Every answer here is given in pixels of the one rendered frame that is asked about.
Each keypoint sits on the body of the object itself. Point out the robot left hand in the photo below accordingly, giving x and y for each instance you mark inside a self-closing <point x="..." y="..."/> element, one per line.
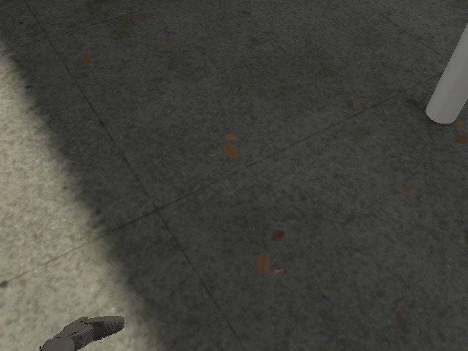
<point x="83" y="331"/>

